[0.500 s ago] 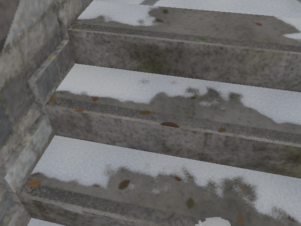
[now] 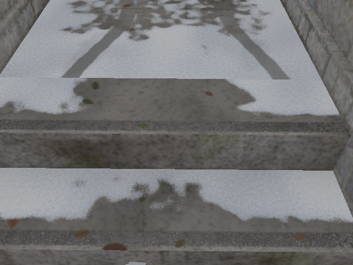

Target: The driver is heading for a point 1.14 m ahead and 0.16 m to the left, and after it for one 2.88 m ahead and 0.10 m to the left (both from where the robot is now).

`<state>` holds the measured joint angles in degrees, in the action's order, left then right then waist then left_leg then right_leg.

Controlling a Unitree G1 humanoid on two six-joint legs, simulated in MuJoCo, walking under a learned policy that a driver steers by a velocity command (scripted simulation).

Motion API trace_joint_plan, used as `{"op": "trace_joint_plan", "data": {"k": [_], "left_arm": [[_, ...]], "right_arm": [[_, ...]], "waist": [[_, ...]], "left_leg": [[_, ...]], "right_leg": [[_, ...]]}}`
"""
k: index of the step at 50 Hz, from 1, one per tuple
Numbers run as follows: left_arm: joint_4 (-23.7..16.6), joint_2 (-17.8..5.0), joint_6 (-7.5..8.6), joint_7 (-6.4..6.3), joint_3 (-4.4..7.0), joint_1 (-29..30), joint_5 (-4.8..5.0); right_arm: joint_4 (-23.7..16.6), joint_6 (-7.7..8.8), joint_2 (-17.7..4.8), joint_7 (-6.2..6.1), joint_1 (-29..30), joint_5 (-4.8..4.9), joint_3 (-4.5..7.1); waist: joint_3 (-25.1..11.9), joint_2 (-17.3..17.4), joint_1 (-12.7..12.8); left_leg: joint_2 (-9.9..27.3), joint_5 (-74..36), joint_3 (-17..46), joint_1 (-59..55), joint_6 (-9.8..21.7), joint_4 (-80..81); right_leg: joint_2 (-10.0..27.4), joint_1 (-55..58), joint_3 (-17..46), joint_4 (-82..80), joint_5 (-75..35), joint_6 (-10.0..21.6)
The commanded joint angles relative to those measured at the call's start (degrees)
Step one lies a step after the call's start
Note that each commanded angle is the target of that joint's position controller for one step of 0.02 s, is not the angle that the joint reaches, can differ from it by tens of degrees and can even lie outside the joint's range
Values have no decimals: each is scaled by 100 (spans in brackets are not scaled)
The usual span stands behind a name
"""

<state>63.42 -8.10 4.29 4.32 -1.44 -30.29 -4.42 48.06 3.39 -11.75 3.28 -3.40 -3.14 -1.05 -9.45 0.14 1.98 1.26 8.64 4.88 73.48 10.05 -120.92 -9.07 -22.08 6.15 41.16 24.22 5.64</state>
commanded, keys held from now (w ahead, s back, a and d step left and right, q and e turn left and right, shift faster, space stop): w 0.68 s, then w+q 0.32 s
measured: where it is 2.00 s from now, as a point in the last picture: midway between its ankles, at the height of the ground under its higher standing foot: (170, 86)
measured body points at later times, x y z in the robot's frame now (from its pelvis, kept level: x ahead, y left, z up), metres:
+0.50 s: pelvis +0.26 +0.05 +0.17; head +0.25 +0.04 +0.62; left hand +0.40 +0.27 +0.04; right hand +0.22 -0.16 +0.01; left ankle +0.27 +0.11 -0.54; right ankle +0.31 -0.14 -0.28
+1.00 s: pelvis +0.53 -0.03 +0.30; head +0.54 -0.02 +0.75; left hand +0.61 +0.18 +0.15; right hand +0.55 -0.27 +0.15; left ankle +0.45 +0.11 -0.18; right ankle +0.56 -0.12 -0.38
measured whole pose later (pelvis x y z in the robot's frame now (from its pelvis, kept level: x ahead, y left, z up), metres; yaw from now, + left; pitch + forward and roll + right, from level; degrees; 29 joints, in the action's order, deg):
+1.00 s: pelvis +0.53 -0.03 +0.30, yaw +1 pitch +7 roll -4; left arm 58.6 -8.6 3.4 3.2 0.4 -10.8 -2.1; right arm 63.8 4.5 -11.3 4.5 -16.4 -1.6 2.0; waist -7.3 3.2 0.6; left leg 1.1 -1.4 10.0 49.6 12.1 -109.1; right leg 0.3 -35.3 -13.0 53.0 24.6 3.8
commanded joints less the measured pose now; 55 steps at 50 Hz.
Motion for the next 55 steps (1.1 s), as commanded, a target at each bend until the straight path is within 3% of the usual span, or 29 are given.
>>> {"op": "trace_joint_plan", "data": {"k": [1, 3, 6, 7, 10, 11, 12, 13, 14, 15, 16, 18, 20, 24, 29, 32, 35, 36, 40, 41, 42, 43, 44, 46, 48, 49, 50, 53, 55], "left_arm": [[221, -96, 83, -68, -57, -697, -274], [179, -308, 175, 4, -49, -632, -290], [-325, -667, 205, 196, 65, -136, 176], [-475, -767, 224, 253, 76, 199, 267], [-417, -1404, 424, 286, 388, -56, 516], [-326, -1404, 400, 334, 472, -14, 278], [-120, -590, 382, 319, 372, -936, -152], [-168, -391, 255, 441, 342, -855, -161], [-236, -606, 57, 512, 534, 307, 86], [-327, -775, 47, 434, 625, 686, 376], [-303, -746, 62, 303, 614, 892, 458], [-607, -411, -10, 109, 458, 1276, 323], [-794, -113, -127, -33, 298, 1260, 308], [-879, -266, -149, 104, 251, 1593, 264], [-1641, -38, -203, -136, -80, 3070, 342], [-1987, -344, -410, -155, -19, 3835, 213], [-2339, 56, -705, 0, -135, 4860, 50], [-2256, 325, -727, 122, -201, 4441, 85], [-2387, -196, -464, 148, 90, 3920, 199], [-2079, -422, -398, 33, 154, 2964, 94], [-1770, -579, -399, -28, 137, 2003, 123], [-1199, -935, -407, -148, 257, 722, -13], [-949, -1182, -288, -195, 361, 210, 23], [-661, -658, -58, -208, 282, 986, 305], [-419, 301, -51, -69, 36, 1585, 321], [-350, 620, -26, -55, -33, 1714, 303], [-327, 523, 54, -16, 3, 1580, 117], [-565, 426, 226, -61, 37, 2085, -20], [-130, 445, 170, -115, 1, 1274, -135]], "right_arm": [[-547, 34, 13, -122, 1097, 70, -183], [-824, -44, -78, -204, 1538, 25, -219], [-1335, -434, 275, -110, 2721, -138, -317], [-1168, -508, 594, 91, 2023, -94, -394], [-1075, -504, -189, 177, 1472, 4, -125], [-873, -416, -364, 123, 730, 6, -10], [-483, -298, -447, 71, -563, 44, 77], [-99, -312, -639, -10, -1660, -54, 175], [204, -312, -732, -108, -2422, -196, 232], [350, -128, -863, -160, -2153, -114, 284], [352, -68, -657, -161, -1443, -57, 299], [714, -73, 546, -124, -840, 40, 13], [950, -7, 792, -8, -571, -36, -64], [965, 226, 459, 67, -700, -231, 54], [1749, 108, 323, 92, -2376, -521, -20], [1836, 272, 456, 108, -2831, -409, -140], [1741, 234, 556, 258, -3023, -40, -218], [1674, 236, 246, 311, -2852, 31, -200], [1769, 400, -877, 304, -2843, 163, 137], [1739, 446, -580, 301, -3003, 15, 174], [1721, 467, -288, 363, -3197, 60, 123], [1776, 323, 308, 440, -2736, 112, 83], [1854, 235, 266, 496, -2441, 250, 220], [1694, 282, 268, 236, -1827, 154, 307], [1272, 244, 500, 62, -1162, 140, 255], [1161, 147, 644, 80, -1111, 172, 214], [1062, 44, 720, 73, -1068, 165, 150], [879, -132, 634, 130, -700, 241, 151], [635, -186, 531, 157, -21, 241, 64]], "waist": [[599, -272, 90], [470, 20, 99], [1105, -561, 161], [1074, -858, -228], [385, -1054, -394], [-87, -1231, -470], [-1694, 158, -324], [-1962, 1197, -886], [-866, 1619, -1460], [192, 957, -1210], [452, 334, -871], [208, -494, -245], [269, -409, 215], [639, -34, 358], [1006, 54, -170], [858, 299, -331], [1045, 597, -506], [836, 991, -229], [11, 1228, 246], [-898, 506, 281], [-1724, -416, 539], [-1470, -1323, 1001], [-961, -1410, 1086], [128, -806, 410], [108, 423, -125], [203, 466, -362], [226, 358, -558], [532, -10, -716], [667, -334, -418]], "left_leg": [[-31, 1206, -77, 1751, 213, -904], [310, 279, -429, 1205, 0, 1125], [502, 657, -1279, -991, -566, 2968], [263, 490, -1721, -2562, -651, 3074], [-551, 1228, -2066, -3052, -628, 5624], [-651, 1076, -1714, -3798, -420, 6106], [26, -938, 299, -6604, 547, 6182], [911, 1387, 2856, -8005, 1107, 8303], [1289, 3973, 4686, -7314, 1053, 9767], [1301, 4466, 4549, -6378, 614, 9708], [1396, 3599, 3938, -5701, 635, 9587], [1379, 1891, 2967, -5249, 320, 9652], [1100, 124, 1398, -5084, 33, 9701], [377, 258, -562, -4323, 22, 10202], [1177, 566, 423, -6545, 287, 10476], [1004, 159, -17, -6314, 322, 10856], [1266, -1585, -301, -5525, 408, 11582], [1250, -3336, -494, -5021, 628, 11407], [1411, -8098, -576, -7448, 529, 10049], [1145, -7733, -543, -6330, 46, 8862], [532, -5758, -23, -4610, -53, 7706], [-133, -1021, 283, -3134, -303, 5901], [-269, -1007, 983, -2511, -421, 2746], [-17, -1377, 754, -1489, -143, 636], [82, -1062, 726, -956, 311, 129], [163, -690, 744, -645, 466, 462], [377, -750, 548, -572, 502, 626], [652, -90, 101, -752, 407, 1142], [539, 603, 38, 589, 566, -334]], "right_leg": [[1408, 996, 1799, -1440, -1395, 814], [1383, 943, 1602, -1782, -1044, 716], [1923, -1099, 1780, -3496, -1578, 1211], [2005, -1628, 1218, -3443, -3998, 1263], [2166, 1247, 935, -2336, -9960, 1099], [2001, 1727, 630, -1415, -10814, 918], [1593, 442, 774, 251, -8888, 509], [745, -1557, 990, 1455, -4327, 371], [177, -2817, 1424, 4279, -2357, 164], [341, -3539, 1544, 5641, -2823, 171], [441, -3791, 1531, 6436, -3007, 280], [465, -4051, 1481, 7392, -3176, 655], [606, -4551, 1282, 7525, -3092, 788], [874, -4582, 116, 7265, -2688, 652], [1036, -7480, 414, 8509, -2244, 1098], [1535, -6720, -575, 6793, -2942, 656], [1661, -4812, -1581, 4841, -1536, 602], [1391, -3473, -1629, 4759, -1345, 515], [512, -2002, -1686, 2373, 202, 322], [932, 50, -753, 2770, -2426, 758], [1512, 1838, 1034, 1420, -1282, 1159], [2432, 2571, 3049, -601, -663, 1618], [2860, 1615, 4449, -1542, 314, 1680], [2813, 441, 3079, -1676, 544, 1473], [2714, 346, 1641, -1499, -877, 1107], [2478, 319, 945, -1518, -1062, 951], [2452, 274, 326, -1538, -1629, 789], [2146, -402, -1081, -2255, -1404, 704], [2498, 507, -896, -2576, -1342, 829]]}}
